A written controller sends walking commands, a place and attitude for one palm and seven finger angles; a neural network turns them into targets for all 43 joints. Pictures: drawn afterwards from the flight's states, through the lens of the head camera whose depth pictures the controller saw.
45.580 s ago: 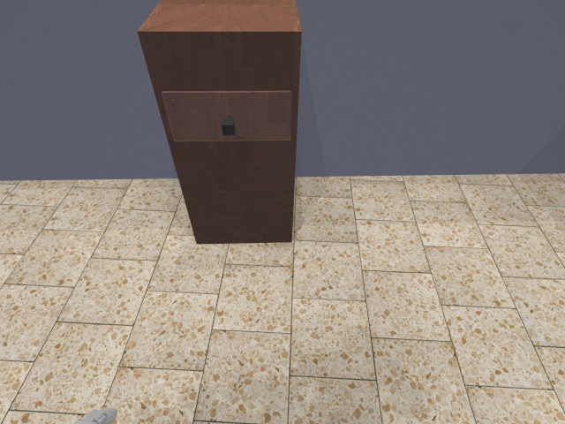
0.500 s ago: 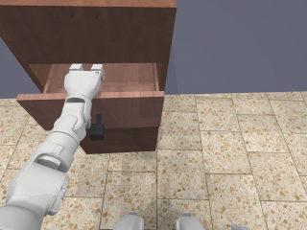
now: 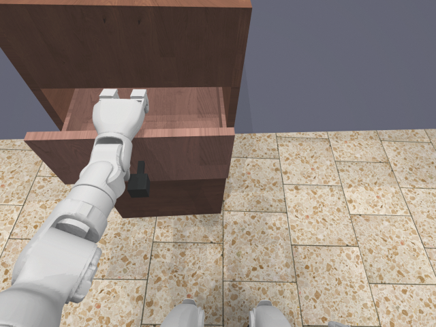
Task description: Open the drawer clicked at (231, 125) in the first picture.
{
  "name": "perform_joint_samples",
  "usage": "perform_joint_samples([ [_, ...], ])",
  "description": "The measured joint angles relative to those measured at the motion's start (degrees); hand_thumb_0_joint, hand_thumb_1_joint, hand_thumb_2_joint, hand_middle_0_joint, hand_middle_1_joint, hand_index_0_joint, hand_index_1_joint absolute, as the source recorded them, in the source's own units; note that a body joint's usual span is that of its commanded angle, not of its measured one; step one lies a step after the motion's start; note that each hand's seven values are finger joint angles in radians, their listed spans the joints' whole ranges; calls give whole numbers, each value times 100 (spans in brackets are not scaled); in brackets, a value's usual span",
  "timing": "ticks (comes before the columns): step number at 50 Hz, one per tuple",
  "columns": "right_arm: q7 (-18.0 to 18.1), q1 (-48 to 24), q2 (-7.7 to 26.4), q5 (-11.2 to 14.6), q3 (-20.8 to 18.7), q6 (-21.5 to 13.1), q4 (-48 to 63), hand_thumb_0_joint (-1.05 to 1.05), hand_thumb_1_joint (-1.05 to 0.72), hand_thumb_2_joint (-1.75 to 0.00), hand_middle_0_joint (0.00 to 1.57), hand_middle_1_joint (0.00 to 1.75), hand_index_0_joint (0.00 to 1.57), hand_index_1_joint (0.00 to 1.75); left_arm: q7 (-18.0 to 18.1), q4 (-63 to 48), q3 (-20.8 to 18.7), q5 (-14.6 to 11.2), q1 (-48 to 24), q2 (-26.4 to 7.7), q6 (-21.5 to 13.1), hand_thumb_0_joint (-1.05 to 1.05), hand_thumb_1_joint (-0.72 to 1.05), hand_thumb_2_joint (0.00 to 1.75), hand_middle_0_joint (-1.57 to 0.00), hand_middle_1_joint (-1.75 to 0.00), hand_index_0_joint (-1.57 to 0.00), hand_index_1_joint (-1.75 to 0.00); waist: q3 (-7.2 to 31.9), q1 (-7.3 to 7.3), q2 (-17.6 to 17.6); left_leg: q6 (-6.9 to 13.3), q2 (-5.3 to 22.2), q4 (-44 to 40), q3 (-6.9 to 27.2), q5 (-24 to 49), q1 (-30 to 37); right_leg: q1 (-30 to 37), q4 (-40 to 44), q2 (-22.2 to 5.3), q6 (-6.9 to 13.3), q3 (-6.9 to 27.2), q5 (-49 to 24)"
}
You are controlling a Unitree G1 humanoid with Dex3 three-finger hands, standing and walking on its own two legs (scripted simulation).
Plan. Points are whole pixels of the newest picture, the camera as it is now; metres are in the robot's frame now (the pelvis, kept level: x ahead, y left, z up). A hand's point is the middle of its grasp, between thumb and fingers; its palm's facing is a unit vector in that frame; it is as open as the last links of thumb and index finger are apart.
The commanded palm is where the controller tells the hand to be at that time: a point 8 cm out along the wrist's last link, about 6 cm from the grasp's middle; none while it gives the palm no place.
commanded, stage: move the hooked fingers above the handle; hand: left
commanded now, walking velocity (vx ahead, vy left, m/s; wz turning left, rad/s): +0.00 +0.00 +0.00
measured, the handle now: (140, 177) +0.41 +0.18 -0.03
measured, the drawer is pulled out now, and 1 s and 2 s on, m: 0.13 0.13 0.13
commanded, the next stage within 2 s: lower the fingers behind the handle in 0.38 s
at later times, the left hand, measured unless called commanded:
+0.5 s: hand (126, 134) +0.47 +0.21 +0.03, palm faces +0.00 +0.00 -1.00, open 14.4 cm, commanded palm +0.43 +0.16 -0.01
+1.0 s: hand (127, 134) +0.47 +0.21 +0.03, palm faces +0.02 +0.03 -1.00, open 14.4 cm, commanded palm +0.43 +0.16 -0.05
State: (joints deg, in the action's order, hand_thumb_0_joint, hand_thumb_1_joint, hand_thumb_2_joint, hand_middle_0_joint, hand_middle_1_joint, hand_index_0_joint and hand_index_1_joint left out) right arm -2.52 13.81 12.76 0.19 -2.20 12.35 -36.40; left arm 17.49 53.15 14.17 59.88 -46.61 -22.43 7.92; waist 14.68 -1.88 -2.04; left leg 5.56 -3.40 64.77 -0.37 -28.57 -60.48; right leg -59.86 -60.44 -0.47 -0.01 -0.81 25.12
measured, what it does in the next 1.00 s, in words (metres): stands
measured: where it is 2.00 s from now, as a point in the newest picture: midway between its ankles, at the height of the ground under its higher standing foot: outside the picture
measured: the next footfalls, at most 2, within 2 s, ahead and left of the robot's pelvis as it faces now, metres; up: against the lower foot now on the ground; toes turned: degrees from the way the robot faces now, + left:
none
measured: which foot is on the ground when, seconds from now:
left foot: down 0.00-1.00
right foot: down 0.00-1.00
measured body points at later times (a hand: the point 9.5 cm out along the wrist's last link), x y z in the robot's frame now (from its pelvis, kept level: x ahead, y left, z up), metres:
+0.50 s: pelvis +0.00 +0.00 +0.00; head +0.09 +0.02 +0.44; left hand +0.46 +0.21 +0.09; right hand +0.10 -0.25 -0.13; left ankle +0.01 +0.05 -0.65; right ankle +0.03 -0.15 -0.65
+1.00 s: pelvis -0.01 -0.01 -0.01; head +0.08 +0.01 +0.43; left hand +0.46 +0.21 +0.09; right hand +0.11 -0.26 -0.14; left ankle +0.01 +0.05 -0.65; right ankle +0.03 -0.15 -0.65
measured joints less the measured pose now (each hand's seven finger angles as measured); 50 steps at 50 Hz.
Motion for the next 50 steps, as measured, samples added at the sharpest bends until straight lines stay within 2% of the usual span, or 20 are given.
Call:
perform_joint_samples([
  [23, 26, 6, 4, 9, 23, -38, 7, 0, -90, -90, 20, 29, 20, 30, 30, -33, -72, 9, 64, -34, -105, -9, -60, 30, -31, -120, -32, -120, 14, -5, 18, 0, 14, -8, -29, 2, 0, -16, -3, 13, -34, 31, -11],
  [35, 28, -22, 24, 9, 19, -48, -11, 0, -90, -90, 20, 29, 20, 30, 45, -23, -47, 21, -9, -6, -28, -11, -61, 31, -31, -120, -32, -120, 42, 0, 34, -10, -7, 70, -12, -9, -98, -114, -105, -9, -14, 9, 26],
  [50, 99, -211, 32, 22, 86, -42, 37, 0, -90, -90, 20, 29, 20, 30, -117, -72, 7, 81, -221, -75, 17, -11, -61, 29, -32, -120, -32, -120, 90, -31, 76, -27, -43, 344, -10, -34, -428, -451, -430, -49, -8, -5, 95],
])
